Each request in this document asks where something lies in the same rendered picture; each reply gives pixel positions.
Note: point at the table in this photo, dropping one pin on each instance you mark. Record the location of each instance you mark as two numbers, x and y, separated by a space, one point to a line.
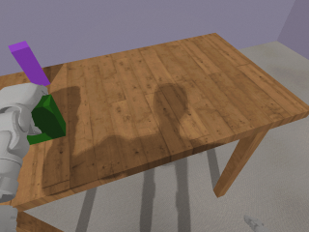
134 110

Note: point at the robot left hand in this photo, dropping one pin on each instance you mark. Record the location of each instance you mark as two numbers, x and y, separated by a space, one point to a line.
26 94

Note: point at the robot left forearm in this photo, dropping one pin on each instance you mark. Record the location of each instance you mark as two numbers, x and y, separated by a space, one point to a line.
15 120

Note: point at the robot right hand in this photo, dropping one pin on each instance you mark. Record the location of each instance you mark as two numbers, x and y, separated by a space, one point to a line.
255 224

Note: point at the robot left upper arm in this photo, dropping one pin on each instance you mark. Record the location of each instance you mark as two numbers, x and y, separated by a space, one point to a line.
8 216

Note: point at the sponge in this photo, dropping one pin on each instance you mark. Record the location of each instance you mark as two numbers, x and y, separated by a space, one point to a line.
48 118

